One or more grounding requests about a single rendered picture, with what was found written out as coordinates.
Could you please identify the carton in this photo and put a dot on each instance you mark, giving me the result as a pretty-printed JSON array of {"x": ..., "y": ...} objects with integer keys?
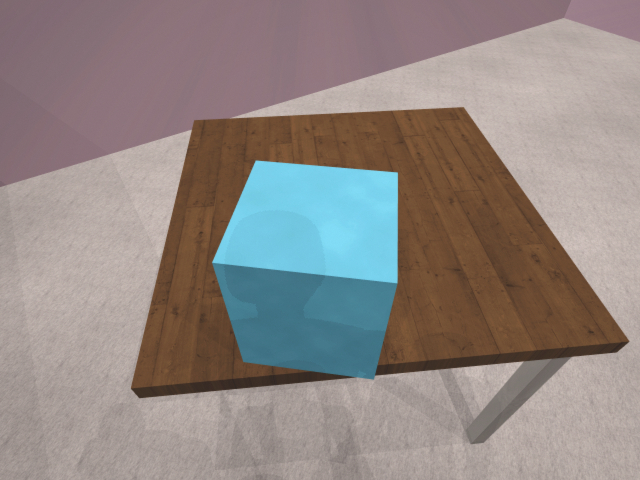
[{"x": 308, "y": 267}]

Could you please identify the table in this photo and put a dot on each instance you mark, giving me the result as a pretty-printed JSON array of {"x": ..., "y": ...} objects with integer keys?
[{"x": 481, "y": 277}]

